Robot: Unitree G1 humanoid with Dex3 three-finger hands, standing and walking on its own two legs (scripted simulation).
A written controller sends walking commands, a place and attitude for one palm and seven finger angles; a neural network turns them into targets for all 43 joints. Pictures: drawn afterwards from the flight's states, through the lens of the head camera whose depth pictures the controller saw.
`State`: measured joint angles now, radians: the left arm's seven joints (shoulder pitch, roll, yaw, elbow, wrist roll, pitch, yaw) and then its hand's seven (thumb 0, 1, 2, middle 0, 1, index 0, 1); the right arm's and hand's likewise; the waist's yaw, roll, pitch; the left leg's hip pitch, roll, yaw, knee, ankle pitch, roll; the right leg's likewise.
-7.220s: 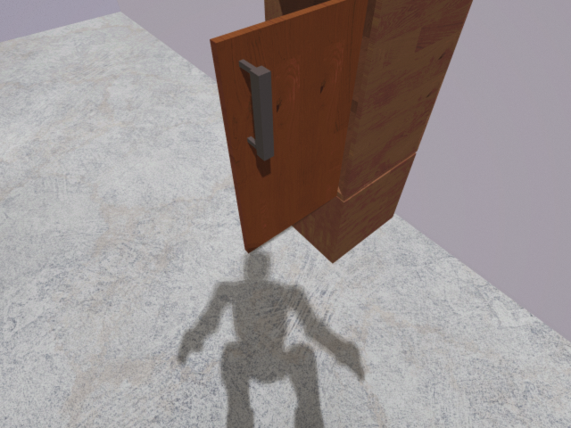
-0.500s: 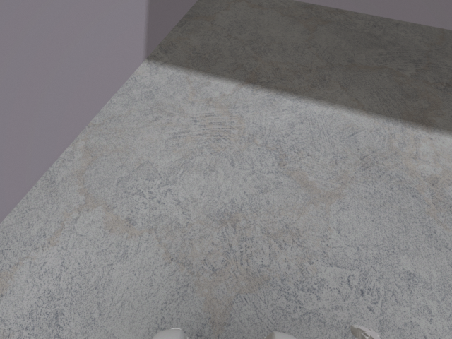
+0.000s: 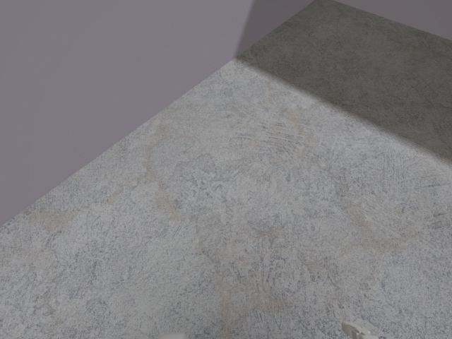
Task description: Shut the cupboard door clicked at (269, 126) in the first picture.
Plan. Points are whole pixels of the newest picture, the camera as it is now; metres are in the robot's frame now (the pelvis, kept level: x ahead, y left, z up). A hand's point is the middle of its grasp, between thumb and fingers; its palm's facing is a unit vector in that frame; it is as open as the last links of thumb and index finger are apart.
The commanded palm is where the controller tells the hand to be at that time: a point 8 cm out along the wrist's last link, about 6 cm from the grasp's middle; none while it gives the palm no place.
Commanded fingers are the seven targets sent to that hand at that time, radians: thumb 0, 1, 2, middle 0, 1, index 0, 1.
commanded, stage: walk to a spot facing it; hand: left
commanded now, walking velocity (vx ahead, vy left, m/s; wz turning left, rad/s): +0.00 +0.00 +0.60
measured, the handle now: out of the picture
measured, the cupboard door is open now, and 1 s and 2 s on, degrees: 90 90 90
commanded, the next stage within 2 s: none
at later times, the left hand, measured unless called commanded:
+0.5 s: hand out of the picture +0.05 +0.18 -0.15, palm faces +0.30 -0.92 -0.25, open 7.4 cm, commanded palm none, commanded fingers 0.00 0.90 0.90 -0.20 -0.30 -0.20 -0.30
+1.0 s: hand out of the picture +0.02 +0.18 -0.15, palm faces +0.58 -0.76 -0.30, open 7.3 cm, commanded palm none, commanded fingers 0.00 0.90 0.90 -0.20 -0.30 -0.20 -0.30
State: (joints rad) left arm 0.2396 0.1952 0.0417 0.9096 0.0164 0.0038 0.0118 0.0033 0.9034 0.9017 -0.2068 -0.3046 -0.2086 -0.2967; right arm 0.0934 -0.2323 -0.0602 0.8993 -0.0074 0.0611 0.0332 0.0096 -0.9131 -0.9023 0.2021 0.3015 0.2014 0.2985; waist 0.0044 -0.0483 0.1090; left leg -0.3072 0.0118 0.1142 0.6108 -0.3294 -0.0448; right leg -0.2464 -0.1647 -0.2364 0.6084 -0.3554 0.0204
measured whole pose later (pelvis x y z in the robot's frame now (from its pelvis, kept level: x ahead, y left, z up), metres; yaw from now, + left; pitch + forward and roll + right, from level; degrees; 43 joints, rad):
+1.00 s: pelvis +0.06 -0.05 +0.00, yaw +37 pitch +0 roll +0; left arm 0.15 0.22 0.05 0.86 0.02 0.02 0.02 0.00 0.91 0.90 -0.20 -0.30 -0.20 -0.30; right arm 0.17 -0.25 -0.08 0.93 -0.02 0.08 0.02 0.01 -0.91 -0.90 0.21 0.30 0.21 0.30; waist -0.03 0.04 0.09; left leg -0.46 -0.02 -0.06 0.98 -0.46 -0.03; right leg -0.28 -0.07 -0.09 0.61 -0.31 0.01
